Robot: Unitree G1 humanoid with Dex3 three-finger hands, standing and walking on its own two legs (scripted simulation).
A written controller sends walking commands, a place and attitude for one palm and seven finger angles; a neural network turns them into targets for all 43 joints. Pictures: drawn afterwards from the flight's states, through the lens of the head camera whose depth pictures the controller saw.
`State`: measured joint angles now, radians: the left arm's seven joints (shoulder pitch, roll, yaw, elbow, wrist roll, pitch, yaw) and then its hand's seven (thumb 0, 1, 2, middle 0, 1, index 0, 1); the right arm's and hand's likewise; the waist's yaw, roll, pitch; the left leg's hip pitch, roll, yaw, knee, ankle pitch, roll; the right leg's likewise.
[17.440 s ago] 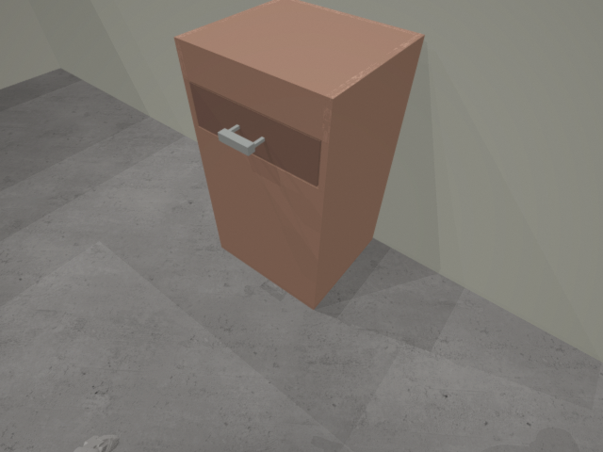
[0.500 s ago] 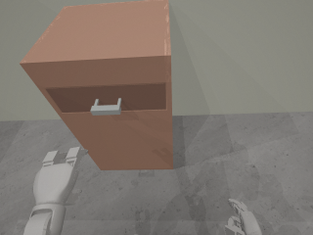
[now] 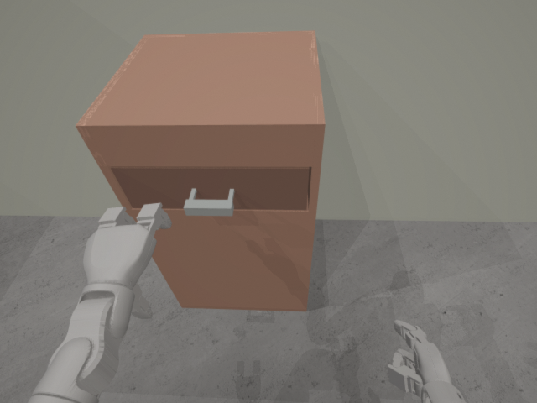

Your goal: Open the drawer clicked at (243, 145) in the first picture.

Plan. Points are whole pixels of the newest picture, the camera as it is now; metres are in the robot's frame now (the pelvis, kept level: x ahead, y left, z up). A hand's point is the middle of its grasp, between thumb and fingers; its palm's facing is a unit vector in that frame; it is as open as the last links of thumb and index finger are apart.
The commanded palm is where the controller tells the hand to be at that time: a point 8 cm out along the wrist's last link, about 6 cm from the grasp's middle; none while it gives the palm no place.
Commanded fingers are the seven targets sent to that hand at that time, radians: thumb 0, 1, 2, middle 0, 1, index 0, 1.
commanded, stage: raise the hand with hooked fingers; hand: left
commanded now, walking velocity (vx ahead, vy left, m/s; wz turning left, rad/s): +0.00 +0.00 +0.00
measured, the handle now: (210, 200) +0.53 +0.22 -0.07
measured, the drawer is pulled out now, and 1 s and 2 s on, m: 0.00 0.00 0.00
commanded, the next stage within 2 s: move the hooked fingers above the handle in 0.60 s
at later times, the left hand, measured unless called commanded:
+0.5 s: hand (151, 244) +0.31 +0.22 +0.08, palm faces +0.03 -0.08 -1.00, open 13.8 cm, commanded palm +0.28 +0.23 +0.14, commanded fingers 0.00 -0.50 0.30 -0.30 -1.20 -0.30 -1.20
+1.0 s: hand (165, 237) +0.33 +0.21 +0.06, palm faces +0.01 -0.05 -1.00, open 13.8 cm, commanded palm +0.32 +0.22 +0.12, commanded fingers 0.00 -0.50 0.30 -0.30 -1.20 -0.30 -1.20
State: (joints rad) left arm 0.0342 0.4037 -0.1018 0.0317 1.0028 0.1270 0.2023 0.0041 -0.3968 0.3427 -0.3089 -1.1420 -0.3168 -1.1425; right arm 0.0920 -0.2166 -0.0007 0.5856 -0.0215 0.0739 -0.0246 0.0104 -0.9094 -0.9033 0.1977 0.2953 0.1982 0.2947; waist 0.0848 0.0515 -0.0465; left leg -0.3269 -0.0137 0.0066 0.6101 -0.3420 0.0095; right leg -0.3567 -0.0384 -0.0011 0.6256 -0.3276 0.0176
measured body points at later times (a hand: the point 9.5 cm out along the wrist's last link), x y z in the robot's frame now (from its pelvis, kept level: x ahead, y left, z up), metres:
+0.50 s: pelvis +0.00 -0.01 +0.01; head +0.03 -0.04 +0.46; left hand +0.30 +0.22 +0.13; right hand +0.18 -0.25 -0.11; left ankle -0.02 +0.11 -0.73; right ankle +0.00 -0.13 -0.73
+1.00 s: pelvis -0.01 -0.02 +0.00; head +0.02 -0.05 +0.45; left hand +0.32 +0.21 +0.12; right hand +0.19 -0.25 -0.10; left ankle -0.02 +0.11 -0.73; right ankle +0.00 -0.13 -0.73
